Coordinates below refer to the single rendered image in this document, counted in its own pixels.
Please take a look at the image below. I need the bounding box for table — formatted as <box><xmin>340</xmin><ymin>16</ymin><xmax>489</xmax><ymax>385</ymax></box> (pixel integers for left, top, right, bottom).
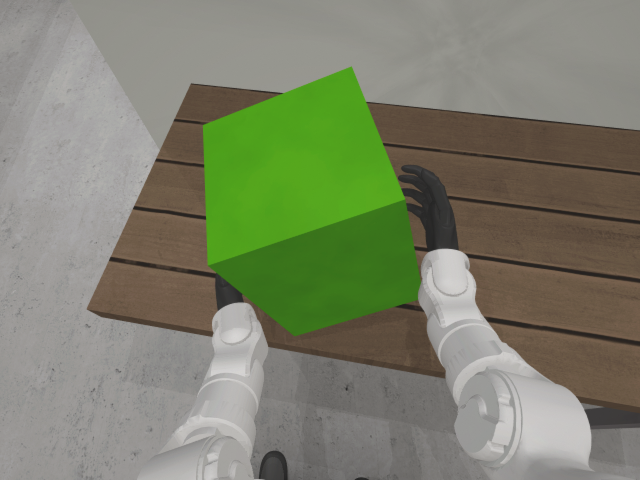
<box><xmin>87</xmin><ymin>84</ymin><xmax>640</xmax><ymax>429</ymax></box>

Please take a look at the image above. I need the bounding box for robot left hand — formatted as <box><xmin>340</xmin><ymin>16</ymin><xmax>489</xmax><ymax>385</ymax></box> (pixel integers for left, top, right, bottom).
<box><xmin>215</xmin><ymin>273</ymin><xmax>244</xmax><ymax>311</ymax></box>

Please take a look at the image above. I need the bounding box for left robot forearm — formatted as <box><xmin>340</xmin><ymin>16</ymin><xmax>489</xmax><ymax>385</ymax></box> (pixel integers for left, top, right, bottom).
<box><xmin>154</xmin><ymin>302</ymin><xmax>268</xmax><ymax>460</ymax></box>

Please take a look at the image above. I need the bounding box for robot right hand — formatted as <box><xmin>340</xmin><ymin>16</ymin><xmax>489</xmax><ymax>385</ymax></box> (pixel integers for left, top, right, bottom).
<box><xmin>398</xmin><ymin>165</ymin><xmax>459</xmax><ymax>252</ymax></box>

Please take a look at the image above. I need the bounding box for left robot upper arm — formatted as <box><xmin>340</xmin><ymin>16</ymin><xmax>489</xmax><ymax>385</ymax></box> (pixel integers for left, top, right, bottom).
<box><xmin>137</xmin><ymin>435</ymin><xmax>254</xmax><ymax>480</ymax></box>

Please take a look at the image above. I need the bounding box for right robot forearm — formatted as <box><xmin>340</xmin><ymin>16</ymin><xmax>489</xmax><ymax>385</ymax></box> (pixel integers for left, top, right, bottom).
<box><xmin>418</xmin><ymin>249</ymin><xmax>592</xmax><ymax>456</ymax></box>

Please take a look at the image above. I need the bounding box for carton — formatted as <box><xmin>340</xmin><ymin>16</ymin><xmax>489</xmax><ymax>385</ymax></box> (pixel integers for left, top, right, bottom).
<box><xmin>203</xmin><ymin>66</ymin><xmax>421</xmax><ymax>336</ymax></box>

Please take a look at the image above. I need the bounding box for robot left foot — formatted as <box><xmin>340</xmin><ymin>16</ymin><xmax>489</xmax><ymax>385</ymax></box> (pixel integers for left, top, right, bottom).
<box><xmin>259</xmin><ymin>451</ymin><xmax>288</xmax><ymax>480</ymax></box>

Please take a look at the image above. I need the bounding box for right robot upper arm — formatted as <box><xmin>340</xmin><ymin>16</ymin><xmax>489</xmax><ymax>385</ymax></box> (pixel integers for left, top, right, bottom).
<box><xmin>454</xmin><ymin>369</ymin><xmax>635</xmax><ymax>480</ymax></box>

